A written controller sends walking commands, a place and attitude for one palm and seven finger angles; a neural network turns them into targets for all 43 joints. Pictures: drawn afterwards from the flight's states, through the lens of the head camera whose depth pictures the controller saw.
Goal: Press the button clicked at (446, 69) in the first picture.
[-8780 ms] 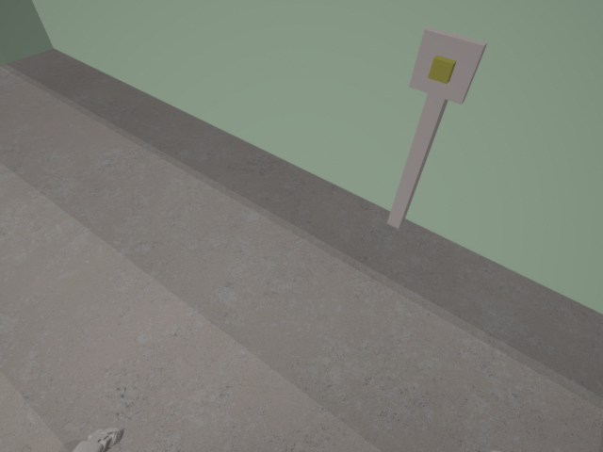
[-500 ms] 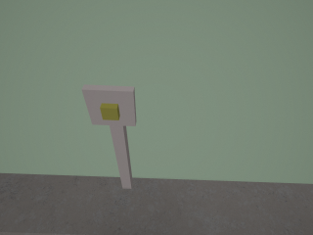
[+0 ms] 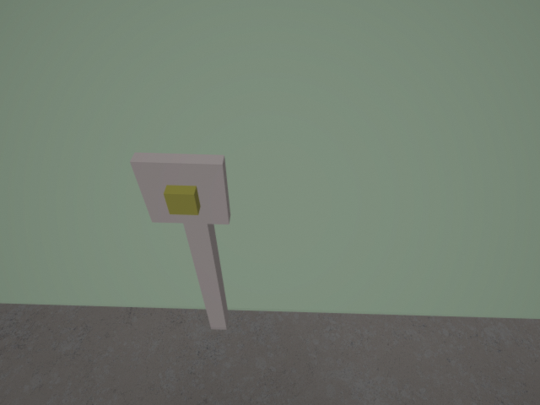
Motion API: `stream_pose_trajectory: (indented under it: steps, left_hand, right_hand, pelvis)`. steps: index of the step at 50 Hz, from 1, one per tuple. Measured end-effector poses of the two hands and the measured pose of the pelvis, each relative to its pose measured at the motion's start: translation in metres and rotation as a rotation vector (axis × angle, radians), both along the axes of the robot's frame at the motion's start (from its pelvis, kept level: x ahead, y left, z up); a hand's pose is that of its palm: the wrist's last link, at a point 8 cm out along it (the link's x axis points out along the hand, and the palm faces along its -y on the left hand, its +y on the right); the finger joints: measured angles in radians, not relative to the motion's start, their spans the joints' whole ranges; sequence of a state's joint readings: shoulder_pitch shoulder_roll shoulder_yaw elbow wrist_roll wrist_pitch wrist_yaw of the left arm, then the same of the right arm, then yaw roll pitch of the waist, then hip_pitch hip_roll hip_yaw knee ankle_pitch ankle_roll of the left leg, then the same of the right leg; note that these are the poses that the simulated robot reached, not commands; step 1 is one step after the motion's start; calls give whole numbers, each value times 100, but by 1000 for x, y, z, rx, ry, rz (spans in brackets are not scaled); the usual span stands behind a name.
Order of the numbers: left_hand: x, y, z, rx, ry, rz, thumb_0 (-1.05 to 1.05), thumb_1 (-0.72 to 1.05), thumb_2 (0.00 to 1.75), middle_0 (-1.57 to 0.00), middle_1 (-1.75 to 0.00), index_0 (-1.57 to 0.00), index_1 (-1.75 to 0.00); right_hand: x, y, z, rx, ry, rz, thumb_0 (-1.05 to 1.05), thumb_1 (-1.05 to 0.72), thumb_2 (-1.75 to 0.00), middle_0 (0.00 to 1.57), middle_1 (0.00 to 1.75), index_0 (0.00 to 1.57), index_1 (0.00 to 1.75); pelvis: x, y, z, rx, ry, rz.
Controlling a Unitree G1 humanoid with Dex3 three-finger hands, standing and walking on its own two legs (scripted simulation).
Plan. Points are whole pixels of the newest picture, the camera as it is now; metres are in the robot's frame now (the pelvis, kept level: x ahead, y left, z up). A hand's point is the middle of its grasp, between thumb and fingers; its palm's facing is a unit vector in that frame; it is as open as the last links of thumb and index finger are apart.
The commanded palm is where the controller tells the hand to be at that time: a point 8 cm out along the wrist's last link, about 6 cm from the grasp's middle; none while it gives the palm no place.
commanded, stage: come to a stop and stand still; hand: left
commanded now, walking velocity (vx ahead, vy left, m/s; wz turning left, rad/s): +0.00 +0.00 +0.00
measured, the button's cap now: (183, 199) +0.51 +0.22 -0.02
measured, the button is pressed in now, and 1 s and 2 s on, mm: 0 0 0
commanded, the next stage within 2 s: look again from close up in 1.14 s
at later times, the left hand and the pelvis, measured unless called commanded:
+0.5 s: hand out of the picture +0.05 +0.20 -0.18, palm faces +0.01 -0.97 -0.25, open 7.4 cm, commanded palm none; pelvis +0.01 +0.00 +0.00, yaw -2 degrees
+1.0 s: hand out of the picture -0.08 +0.18 -0.17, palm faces +0.01 -0.98 -0.19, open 7.4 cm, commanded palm none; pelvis -0.07 +0.00 +0.01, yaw +0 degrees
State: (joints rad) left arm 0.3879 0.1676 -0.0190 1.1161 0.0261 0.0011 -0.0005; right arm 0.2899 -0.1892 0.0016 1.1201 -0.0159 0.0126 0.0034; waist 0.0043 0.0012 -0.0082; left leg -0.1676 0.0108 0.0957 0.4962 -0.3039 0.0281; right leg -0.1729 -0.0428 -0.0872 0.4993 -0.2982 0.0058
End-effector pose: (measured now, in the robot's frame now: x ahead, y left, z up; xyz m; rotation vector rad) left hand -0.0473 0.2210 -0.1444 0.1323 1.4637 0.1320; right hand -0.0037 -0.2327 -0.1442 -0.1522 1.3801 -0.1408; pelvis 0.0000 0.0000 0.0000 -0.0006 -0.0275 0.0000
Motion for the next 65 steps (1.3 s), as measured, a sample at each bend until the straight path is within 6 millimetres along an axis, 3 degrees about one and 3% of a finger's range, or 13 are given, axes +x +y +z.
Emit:
stream_pose_trajectory:
  steps: [6, 11, 16, 21, 25, 29, 34, 38, 52, 58, 65]
  left_hand:
    - [-5, -28, -8, -45, 63, 52, 1, 91, 90, -20, -30, -20, -30]
    - [12, -34, -8, -57, 75, 51, 1, 91, 90, -20, -30, -20, -30]
    - [47, -20, 1, -20, -14, 29, 1, 91, 90, -20, -30, -20, -30]
    - [76, 7, 6, 43, -101, -16, 2, 92, 90, -20, -30, -20, -30]
    - [90, 22, 1, 80, -171, -37, 2, 92, 90, -20, -30, -20, -30]
    - [92, 22, 7, 81, -213, -58, 1, 92, 90, -19, -30, -19, -30]
    - [80, 16, 11, 59, -246, -68, 1, 91, 90, -19, -30, -20, -30]
    - [59, 11, 10, 42, -237, -67, 1, 91, 90, -19, -30, -20, -30]
    - [-52, 8, 2, 17, -23, 4, 1, 91, 90, -20, -30, -20, -30]
    - [-73, 7, 3, 14, 16, 24, 1, 91, 90, -20, -30, -20, -30]
    - [-68, 8, -2, 22, -16, 9, 1, 91, 90, -20, -30, -20, -30]
  right_hand:
    - [1, 5, -4, 1, 75, -20, 1, -91, -90, 20, 30, 20, 30]
    - [20, 13, 1, -11, 55, -42, 1, -91, -90, 20, 30, 20, 30]
    - [34, 12, 8, -30, 11, -57, 2, -93, -90, 20, 30, 20, 30]
    - [38, 9, 8, -35, -57, -80, 1, -92, -90, 20, 30, 20, 30]
    - [32, 8, 0, -34, -79, -80, 1, -92, -90, 20, 30, 20, 30]
    - [17, 8, -1, -21, -83, -81, 1, -92, -90, 20, 30, 20, 30]
    - [-6, 10, 1, -3, -80, -71, 1, -92, -90, 20, 30, 20, 30]
    - [-26, 9, 4, 1, -66, -65, 1, -91, -90, 20, 30, 20, 30]
    - [-95, 4, 9, -26, 66, -65, 1, -91, -90, 20, 30, 20, 30]
    - [-100, 8, 7, -17, 72, -62, 1, -91, -90, 19, 30, 20, 30]
    - [-81, 14, 1, -3, 11, -33, 1, -91, -90, 19, 30, 20, 30]
  pelvis:
    - [22, -6, -6, -21, 11, 8]
    - [32, -3, -2, -14, 18, 1]
    - [29, 2, 6, -7, 12, -8]
    - [20, 5, 5, -10, 5, -23]
    - [7, 4, -4, 6, 4, -32]
    - [-8, 5, -2, 2, -12, -32]
    - [-26, 5, 1, 2, -30, -27]
    - [-40, 4, 4, 2, -35, -25]
    - [-67, 5, 5, -8, -9, -8]
    - [-70, 7, 5, -10, -5, -3]
    - [-74, 11, -1, -17, -7, 3]
